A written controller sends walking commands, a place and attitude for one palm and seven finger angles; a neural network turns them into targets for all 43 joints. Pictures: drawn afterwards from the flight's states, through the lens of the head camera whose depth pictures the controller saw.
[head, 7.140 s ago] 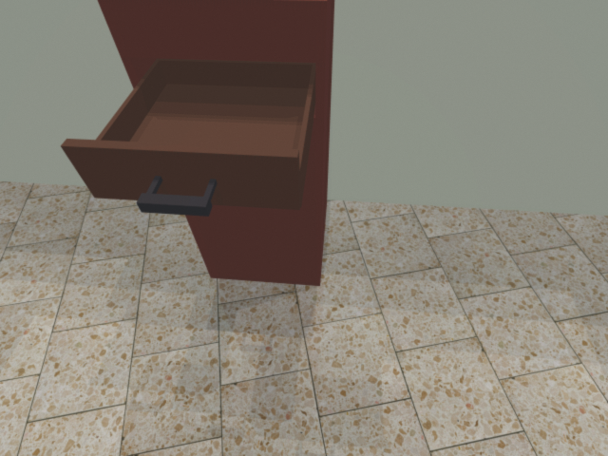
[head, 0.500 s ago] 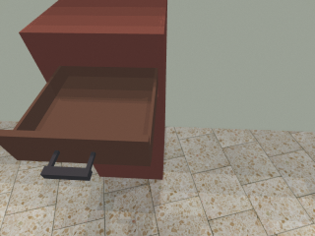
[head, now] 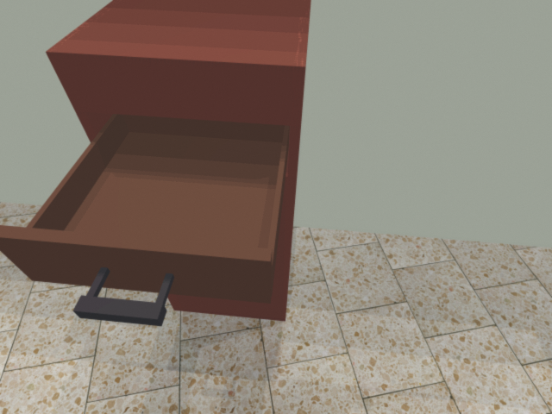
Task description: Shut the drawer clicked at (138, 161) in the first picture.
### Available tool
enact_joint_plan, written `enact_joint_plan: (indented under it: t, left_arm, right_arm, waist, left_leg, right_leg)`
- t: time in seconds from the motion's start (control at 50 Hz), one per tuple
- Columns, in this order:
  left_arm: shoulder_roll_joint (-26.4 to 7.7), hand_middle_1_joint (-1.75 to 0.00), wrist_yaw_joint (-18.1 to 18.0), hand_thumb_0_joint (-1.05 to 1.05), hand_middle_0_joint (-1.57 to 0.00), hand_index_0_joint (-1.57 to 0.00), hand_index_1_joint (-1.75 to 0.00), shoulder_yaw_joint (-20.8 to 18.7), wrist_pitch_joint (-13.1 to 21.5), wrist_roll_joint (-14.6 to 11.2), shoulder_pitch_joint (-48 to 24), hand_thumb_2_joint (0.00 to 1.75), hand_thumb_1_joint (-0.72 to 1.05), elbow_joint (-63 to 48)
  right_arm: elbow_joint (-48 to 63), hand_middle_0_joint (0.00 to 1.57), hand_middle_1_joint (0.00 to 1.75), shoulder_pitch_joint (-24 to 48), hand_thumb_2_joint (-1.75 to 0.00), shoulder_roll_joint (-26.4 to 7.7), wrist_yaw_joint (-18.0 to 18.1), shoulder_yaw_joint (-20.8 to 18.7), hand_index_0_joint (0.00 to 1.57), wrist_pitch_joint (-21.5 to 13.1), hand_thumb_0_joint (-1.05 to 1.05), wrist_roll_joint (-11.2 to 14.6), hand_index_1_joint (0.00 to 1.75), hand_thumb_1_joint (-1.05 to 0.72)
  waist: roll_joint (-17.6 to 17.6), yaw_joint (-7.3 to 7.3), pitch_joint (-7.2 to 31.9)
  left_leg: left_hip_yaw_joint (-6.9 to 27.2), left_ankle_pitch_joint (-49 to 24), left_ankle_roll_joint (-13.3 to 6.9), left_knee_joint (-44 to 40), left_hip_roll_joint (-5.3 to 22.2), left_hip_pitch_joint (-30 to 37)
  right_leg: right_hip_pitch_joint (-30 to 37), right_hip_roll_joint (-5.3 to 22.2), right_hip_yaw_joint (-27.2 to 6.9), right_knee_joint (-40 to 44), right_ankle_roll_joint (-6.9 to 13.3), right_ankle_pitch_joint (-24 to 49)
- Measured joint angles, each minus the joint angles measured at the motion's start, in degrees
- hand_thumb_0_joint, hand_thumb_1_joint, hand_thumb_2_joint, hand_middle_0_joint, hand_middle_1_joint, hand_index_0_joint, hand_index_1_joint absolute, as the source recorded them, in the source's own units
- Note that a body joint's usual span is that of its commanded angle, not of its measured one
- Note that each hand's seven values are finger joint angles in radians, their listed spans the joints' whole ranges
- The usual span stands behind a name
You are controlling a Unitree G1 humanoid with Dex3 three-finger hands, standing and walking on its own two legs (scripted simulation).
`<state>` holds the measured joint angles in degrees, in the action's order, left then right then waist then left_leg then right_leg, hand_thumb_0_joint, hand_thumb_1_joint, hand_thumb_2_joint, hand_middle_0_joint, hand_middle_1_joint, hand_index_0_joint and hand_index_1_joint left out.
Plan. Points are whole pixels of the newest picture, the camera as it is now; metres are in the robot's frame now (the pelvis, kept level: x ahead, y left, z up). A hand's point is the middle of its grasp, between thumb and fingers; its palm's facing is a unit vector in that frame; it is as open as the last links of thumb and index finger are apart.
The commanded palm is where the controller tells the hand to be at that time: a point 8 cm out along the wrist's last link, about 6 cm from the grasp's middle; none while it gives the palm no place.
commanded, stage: come to a stop and stand still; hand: left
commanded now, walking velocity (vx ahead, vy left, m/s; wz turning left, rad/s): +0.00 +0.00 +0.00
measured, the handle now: (128, 294) +0.26 +0.23 +0.05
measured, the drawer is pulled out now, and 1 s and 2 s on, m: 0.30 0.30 0.30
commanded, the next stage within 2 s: look again from close up in 0.66 s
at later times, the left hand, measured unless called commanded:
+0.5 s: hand out of the picture -0.01 +0.17 -0.17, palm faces +0.05 -0.98 -0.18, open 7.4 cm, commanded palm none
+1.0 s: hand out of the picture +0.02 +0.20 -0.18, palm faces -0.01 -0.97 -0.23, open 7.4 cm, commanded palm none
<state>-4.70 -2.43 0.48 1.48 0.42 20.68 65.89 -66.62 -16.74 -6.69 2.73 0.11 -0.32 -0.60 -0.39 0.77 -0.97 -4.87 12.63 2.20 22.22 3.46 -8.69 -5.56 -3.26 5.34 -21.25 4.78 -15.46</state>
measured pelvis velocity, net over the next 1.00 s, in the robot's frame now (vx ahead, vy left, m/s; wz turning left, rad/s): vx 0.02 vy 0.02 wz -0.01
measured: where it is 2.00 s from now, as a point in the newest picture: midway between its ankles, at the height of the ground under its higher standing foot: outside the picture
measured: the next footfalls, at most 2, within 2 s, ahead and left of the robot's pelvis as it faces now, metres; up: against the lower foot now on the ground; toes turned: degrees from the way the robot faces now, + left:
none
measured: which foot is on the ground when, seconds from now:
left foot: down 0.00-1.00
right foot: down 0.00-1.00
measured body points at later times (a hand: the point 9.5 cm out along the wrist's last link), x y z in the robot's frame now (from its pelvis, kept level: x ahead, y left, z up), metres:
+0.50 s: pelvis +0.01 +0.02 +0.00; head +0.02 +0.01 +0.45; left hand -0.01 +0.22 -0.16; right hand -0.01 -0.18 -0.17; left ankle -0.01 +0.14 -0.74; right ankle -0.04 -0.05 -0.74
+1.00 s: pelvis +0.02 +0.02 -0.01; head +0.04 +0.01 +0.44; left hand +0.02 +0.25 -0.16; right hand +0.03 -0.20 -0.18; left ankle -0.01 +0.14 -0.74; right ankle -0.04 -0.05 -0.74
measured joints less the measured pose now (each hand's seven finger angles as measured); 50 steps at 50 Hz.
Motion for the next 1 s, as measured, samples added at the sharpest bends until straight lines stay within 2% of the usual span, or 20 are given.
enact_joint_plan:
  t: [0.3,0.76,0.88,1.0]
  left_arm:
    - [-1.8,-0.30,-0.1,0.00,-0.20,-0.20,-0.30,-0.4,0.1,0.0,-1.8,0.90,0.91,-0.9]
    - [-1.4,-0.30,0.0,0.00,-0.20,-0.20,-0.30,-0.3,0.1,0.1,-1.7,0.90,0.91,-0.6]
    - [-1.9,-0.30,0.1,0.00,-0.20,-0.20,-0.30,1.6,0.3,0.2,-1.7,0.90,0.91,-2.8]
    - [-3.2,-0.30,-0.5,0.00,-0.20,-0.20,-0.30,1.2,0.2,0.2,-2.9,0.90,0.91,-3.7]
  right_arm:
    - [-0.4,0.20,0.30,-0.7,-0.90,0.6,-0.3,0.4,0.20,-0.4,0.01,-0.1,0.30,-0.91]
    - [-0.3,0.20,0.30,-0.4,-0.90,0.0,-0.3,0.4,0.20,-0.8,0.01,-0.1,0.30,-0.91]
    - [4.7,0.20,0.30,0.0,-0.90,-2.2,-1.3,-0.8,0.20,0.8,0.01,-0.5,0.30,-0.92]
    - [5.5,0.20,0.30,1.3,-0.90,-3.3,-1.5,-0.8,0.20,0.8,0.01,-0.3,0.30,-0.92]
  waist:
    - [0.3,-0.51,-0.1]
    - [0.1,-0.39,-0.2]
    - [2.4,-1.18,-0.4]
    - [2.5,-1.27,-0.3]
  left_leg:
    - [-0.7,0.7,-0.8,-0.5,-1.1,0.9]
    - [-0.7,1.0,-1.4,-1.1,-1.9,1.9]
    - [-0.5,4.3,-1.6,5.9,-1.1,-3.7]
    - [-0.9,6.2,-2.0,8.1,-1.3,-3.5]
  right_leg:
    - [0.4,1.1,-0.6,-0.5,-0.9,-1.0]
    - [1.0,1.9,-0.7,-0.6,-1.4,-1.6]
    - [-3.6,1.6,-0.4,-5.7,-1.4,-4.0]
    - [-3.6,1.9,-0.9,-8.0,-1.8,-5.6]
